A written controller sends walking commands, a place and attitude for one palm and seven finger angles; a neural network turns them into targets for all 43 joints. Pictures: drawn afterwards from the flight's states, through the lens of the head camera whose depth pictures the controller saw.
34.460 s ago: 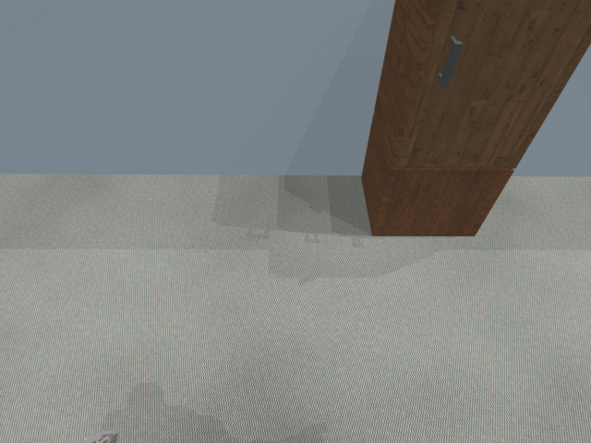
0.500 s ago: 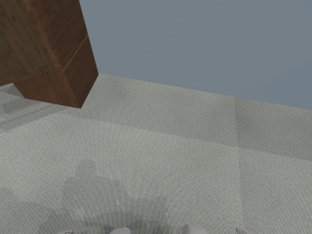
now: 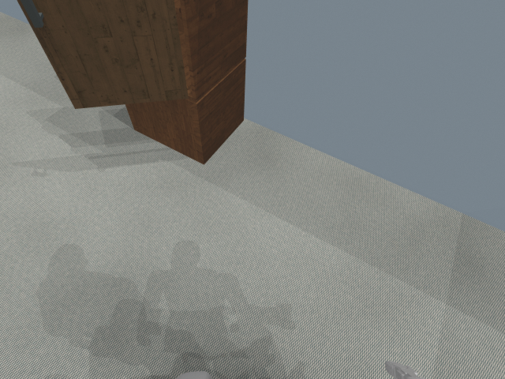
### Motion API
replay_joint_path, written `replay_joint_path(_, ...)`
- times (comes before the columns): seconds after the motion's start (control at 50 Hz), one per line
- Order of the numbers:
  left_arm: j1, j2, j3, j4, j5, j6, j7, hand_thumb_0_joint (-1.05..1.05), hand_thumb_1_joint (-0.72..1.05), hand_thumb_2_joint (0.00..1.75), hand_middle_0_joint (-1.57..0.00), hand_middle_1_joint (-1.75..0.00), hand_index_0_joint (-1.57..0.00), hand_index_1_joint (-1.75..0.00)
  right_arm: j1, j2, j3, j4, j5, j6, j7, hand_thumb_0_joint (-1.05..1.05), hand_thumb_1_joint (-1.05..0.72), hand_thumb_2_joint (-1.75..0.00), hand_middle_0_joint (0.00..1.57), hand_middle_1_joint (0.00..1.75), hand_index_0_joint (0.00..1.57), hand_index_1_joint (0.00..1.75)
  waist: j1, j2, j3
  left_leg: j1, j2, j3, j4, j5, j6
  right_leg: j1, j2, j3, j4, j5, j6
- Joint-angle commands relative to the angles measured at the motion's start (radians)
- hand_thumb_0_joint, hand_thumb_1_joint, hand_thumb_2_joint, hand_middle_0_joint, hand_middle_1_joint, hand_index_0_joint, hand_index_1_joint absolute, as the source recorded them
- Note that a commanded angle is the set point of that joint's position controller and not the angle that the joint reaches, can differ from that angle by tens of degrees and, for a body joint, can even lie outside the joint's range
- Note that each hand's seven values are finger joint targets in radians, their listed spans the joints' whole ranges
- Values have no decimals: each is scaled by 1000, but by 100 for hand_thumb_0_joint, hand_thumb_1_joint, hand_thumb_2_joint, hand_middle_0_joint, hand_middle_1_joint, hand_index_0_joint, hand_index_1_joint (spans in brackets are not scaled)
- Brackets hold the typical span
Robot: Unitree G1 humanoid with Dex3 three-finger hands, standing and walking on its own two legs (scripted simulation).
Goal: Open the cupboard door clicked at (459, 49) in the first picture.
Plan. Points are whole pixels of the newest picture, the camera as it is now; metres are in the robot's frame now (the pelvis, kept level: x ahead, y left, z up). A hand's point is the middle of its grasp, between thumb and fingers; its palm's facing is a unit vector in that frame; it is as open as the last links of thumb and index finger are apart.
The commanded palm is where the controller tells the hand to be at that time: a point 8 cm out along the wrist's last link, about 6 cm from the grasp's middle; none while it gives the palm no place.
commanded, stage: turn to face it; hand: left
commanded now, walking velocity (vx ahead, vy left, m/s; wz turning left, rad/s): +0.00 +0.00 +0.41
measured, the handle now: out of the picture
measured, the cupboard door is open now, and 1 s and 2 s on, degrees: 42 42 42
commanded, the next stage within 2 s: take the last steps up to it in 0.42 s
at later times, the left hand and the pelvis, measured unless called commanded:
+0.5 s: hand out of the picture +0.06 +0.17 -0.14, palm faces +0.20 -0.95 -0.25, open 7.4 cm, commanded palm none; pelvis +0.03 -0.03 +0.01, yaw +11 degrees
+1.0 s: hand out of the picture +0.11 +0.23 -0.14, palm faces +0.33 -0.92 -0.22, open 7.4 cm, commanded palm none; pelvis +0.10 +0.02 +0.02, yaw +18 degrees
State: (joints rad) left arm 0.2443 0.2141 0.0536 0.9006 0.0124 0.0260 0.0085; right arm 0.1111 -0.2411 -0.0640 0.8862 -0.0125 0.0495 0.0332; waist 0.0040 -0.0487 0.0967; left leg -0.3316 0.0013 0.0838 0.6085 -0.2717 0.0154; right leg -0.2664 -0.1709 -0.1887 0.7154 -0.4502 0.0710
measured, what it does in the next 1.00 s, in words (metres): steps on the spot, turning left: right foot, then left foot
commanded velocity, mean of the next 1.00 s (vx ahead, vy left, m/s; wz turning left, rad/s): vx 0.15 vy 0.08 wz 0.25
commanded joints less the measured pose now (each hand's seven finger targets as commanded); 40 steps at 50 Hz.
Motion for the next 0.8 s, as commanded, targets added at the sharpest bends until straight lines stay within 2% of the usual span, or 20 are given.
replay_joint_path(0.0,-121,114,31,-125,3,0,17,0,90,90,-20,-30,-20,-30,202,-254,-59,-16,-14,-30,-44,0,-90,-90,20,30,20,30,-101,271,-219,308,372,-490,-235,485,227,-349,49,175,460,-170,6)
replay_joint_path(0.06,-74,107,32,-71,3,7,4,0,90,90,-20,-30,-20,-30,75,-170,-29,-40,-16,-38,-56,0,-90,-90,20,30,20,30,-28,205,-144,179,264,-335,-254,415,164,-280,57,192,424,-10,7)
replay_joint_path(0.1,-54,97,30,-55,1,10,1,0,90,90,-20,-30,-20,-30,75,-165,-25,-32,-14,-40,-57,0,-90,-90,20,30,20,30,-19,185,-153,189,238,-298,-253,430,154,-243,76,177,341,8,4)
replay_joint_path(0.2,-75,80,20,-54,0,7,1,0,90,90,-20,-30,-20,-30,93,-164,-28,-9,-18,-33,-54,0,-90,-90,20,30,20,30,-31,200,-154,164,224,-314,-249,386,153,-127,124,144,116,1,-5)
replay_joint_path(0.28,5,88,22,-24,-4,-8,8,0,90,90,-20,-30,-20,-30,55,-150,-28,-5,-10,-27,-52,0,-90,-90,20,30,20,30,16,187,-154,63,182,-320,-182,359,110,87,152,126,-169,164,-18)
replay_joint_path(0.3,40,112,28,-14,-2,-18,13,0,90,90,-20,-30,-20,-30,47,-129,-24,-8,-3,-28,-49,0,-90,-90,20,30,20,30,33,127,-163,13,137,-296,-126,272,67,178,115,160,-301,254,-27)
replay_joint_path(0.32,59,183,40,-8,11,-31,20,0,90,90,-20,-30,-20,-30,57,-78,-19,-13,7,-29,-41,0,-90,-90,20,30,20,30,37,-64,-163,-122,33,-188,19,52,0,274,-69,359,-391,331,-85)
replay_joint_path(0.34,55,241,46,-11,16,-34,20,0,90,90,-20,-30,-20,-30,59,-46,-12,-31,6,-25,-37,0,-90,-90,20,30,20,30,35,-226,-131,-176,-64,-95,223,-294,-42,219,-268,507,-439,449,-206)
replay_joint_path(0.36,49,223,40,-19,12,-37,22,0,90,90,-20,-30,-20,-30,35,-66,-17,-29,0,-15,-37,0,-90,-90,20,30,20,30,44,-169,-121,-169,-33,-132,385,-336,-37,140,-280,494,-427,501,-259)
replay_joint_path(0.38,17,191,36,-16,11,-40,26,0,90,90,-20,-30,-20,-30,25,-62,-21,-13,-2,-8,-38,0,-90,-90,20,30,20,30,23,-210,-95,-207,-15,-136,485,-304,-42,145,-223,458,-395,613,-260)
replay_joint_path(0.4,-3,165,30,-17,9,-41,27,0,90,90,-20,-30,-20,-30,33,-63,-20,4,0,-5,-37,0,-90,-90,20,30,20,30,12,-193,-82,-217,0,-132,528,-260,-49,153,-185,369,-369,688,-248)
replay_joint_path(0.44,-11,148,27,-21,12,-40,27,0,90,90,-20,-30,-20,-30,31,-36,-12,17,4,-5,-30,0,-90,-90,20,30,20,30,6,-160,-81,-183,4,-93,458,-233,-59,159,-139,257,-350,765,-216)
replay_joint_path(0.5,35,163,31,5,14,-42,24,0,90,90,-20,-30,-20,-30,9,-7,0,25,6,-10,-27,0,-90,-90,20,30,20,30,28,-152,-95,-109,-9,-38,260,-215,-64,184,-130,229,-333,794,-207)
replay_joint_path(0.56,68,187,46,33,14,-45,17,0,90,90,-20,-30,-20,-30,10,-3,6,26,1,-25,-22,0,-90,-90,20,30,20,30,41,-133,-88,-53,-14,-3,78,-165,-57,200,-158,250,-338,615,-192)
replay_joint_path(0.62,26,189,54,37,7,-41,1,0,90,90,-20,-30,-20,-30,108,-37,4,52,-5,-45,-21,0,-90,-90,20,30,20,30,-14,-78,-97,173,-18,14,-164,-42,-29,42,-123,189,-262,266,-125)
replay_joint_path(0.64,5,151,51,18,1,-34,-7,0,90,90,-20,-30,-20,-30,177,-106,-11,63,-13,-53,-27,0,-90,-90,20,30,20,30,-54,102,-108,303,94,-155,-243,-73,36,-125,-46,116,-101,104,-77)
replay_joint_path(0.66,-23,82,38,-22,-3,-29,-17,0,90,90,-20,-30,-20,-30,268,-204,-35,72,-29,-52,-36,0,-90,-90,20,30,20,30,-90,386,-110,392,330,-488,-345,-108,162,-338,93,0,176,-165,-24)
replay_joint_path(0.68,-115,90,26,-51,12,-26,-14,0,90,90,-20,-30,-20,-30,320,-210,-33,89,-26,-48,-42,0,-90,-90,20,30,20,30,-121,331,-90,324,380,-574,-402,-192,236,-398,89,98,343,-202,-46)
replay_joint_path(0.72,-160,82,29,-41,14,-35,-21,0,90,90,-20,-30,-20,-30,263,-146,-14,73,-20,-66,-55,0,-90,-90,20,30,20,30,-75,234,-35,222,324,-524,-411,-216,227,-435,52,171,462,-66,-59)
replay_joint_path(0.78,-89,66,25,9,13,-32,-34,0,90,90,-20,-30,-20,-30,208,-108,2,69,-16,-89,-59,0,-90,-90,20,30,20,30,-18,157,-50,208,238,-359,-411,-4,190,-355,50,153,373,63,-50)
